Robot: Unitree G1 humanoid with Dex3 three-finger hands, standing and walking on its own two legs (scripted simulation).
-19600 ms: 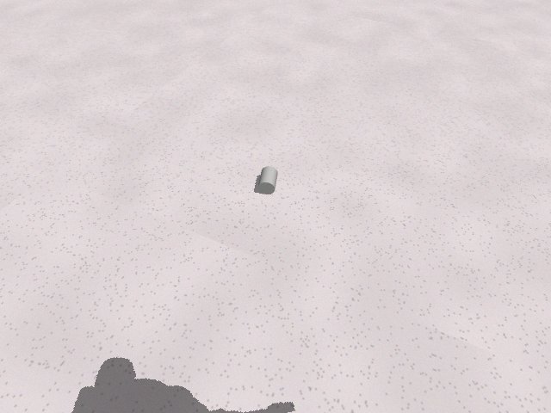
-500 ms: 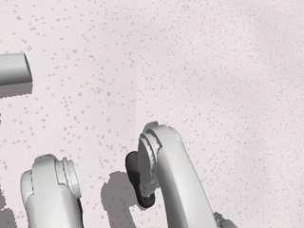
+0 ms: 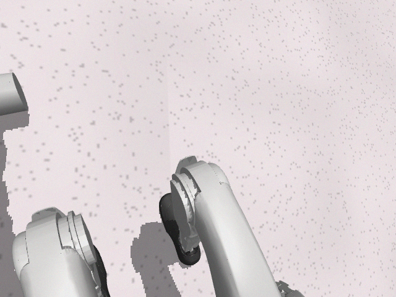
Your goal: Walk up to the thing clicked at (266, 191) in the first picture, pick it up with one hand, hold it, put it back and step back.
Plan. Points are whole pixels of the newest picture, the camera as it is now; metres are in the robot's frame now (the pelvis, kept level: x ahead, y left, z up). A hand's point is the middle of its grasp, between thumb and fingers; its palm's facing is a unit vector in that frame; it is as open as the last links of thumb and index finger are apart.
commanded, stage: close in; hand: left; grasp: from above
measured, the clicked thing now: out of the picture +0.58 +0.24 -0.30
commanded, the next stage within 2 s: rest palm in 0.26 s
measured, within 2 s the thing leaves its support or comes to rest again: neither
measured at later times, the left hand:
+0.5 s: hand out of the picture +0.55 +0.24 -0.20, palm faces -0.46 -0.04 -0.89, open 12.8 cm
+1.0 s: hand out of the picture +0.56 +0.24 -0.25, palm faces -0.45 -0.06 -0.89, open 12.4 cm
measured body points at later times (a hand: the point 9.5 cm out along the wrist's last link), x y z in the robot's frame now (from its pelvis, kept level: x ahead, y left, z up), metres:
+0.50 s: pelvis +0.00 +0.00 -0.01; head +0.29 +0.09 +0.32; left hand +0.57 +0.24 -0.15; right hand +0.00 -0.26 -0.07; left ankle +0.07 +0.12 -0.31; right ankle +0.13 -0.13 -0.31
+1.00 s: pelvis +0.01 +0.00 -0.02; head +0.32 +0.10 +0.29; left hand +0.58 +0.24 -0.20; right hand -0.01 -0.25 -0.05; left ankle +0.07 +0.12 -0.31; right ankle +0.13 -0.13 -0.31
